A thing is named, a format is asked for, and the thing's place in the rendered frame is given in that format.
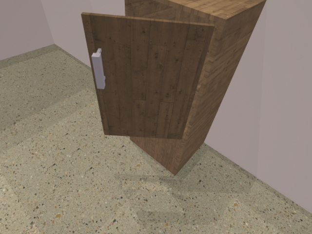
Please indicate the handle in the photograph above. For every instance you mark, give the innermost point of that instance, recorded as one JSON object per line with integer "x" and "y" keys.
{"x": 98, "y": 69}

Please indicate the cupboard door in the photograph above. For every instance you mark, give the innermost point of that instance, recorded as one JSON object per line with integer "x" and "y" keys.
{"x": 151, "y": 67}

